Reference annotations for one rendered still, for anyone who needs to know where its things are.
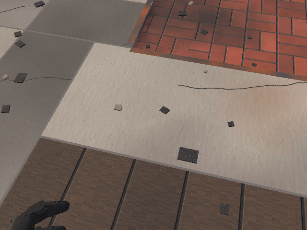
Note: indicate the left robot hand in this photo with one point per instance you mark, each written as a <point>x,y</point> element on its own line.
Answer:
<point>39,212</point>

